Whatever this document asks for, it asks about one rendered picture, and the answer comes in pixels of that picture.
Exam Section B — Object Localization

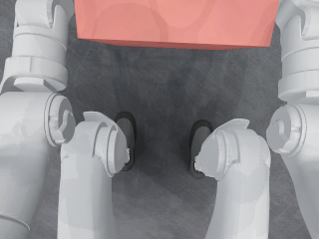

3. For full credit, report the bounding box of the carton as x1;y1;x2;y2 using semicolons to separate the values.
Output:
74;0;279;51

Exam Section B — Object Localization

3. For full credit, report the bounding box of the robot left thigh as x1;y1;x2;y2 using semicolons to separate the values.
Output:
57;121;124;239

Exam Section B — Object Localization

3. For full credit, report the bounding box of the robot left forearm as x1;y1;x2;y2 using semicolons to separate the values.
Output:
0;0;76;96

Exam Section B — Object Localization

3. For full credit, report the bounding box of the right robot upper arm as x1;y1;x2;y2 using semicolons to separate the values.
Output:
266;103;319;239

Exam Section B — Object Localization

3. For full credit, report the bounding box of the robot right forearm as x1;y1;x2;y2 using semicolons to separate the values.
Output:
275;0;319;106

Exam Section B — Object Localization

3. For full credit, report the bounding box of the left robot upper arm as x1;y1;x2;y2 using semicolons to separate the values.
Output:
0;92;76;239

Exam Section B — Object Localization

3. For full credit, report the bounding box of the right robot shin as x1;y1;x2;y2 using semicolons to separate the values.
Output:
194;119;271;178

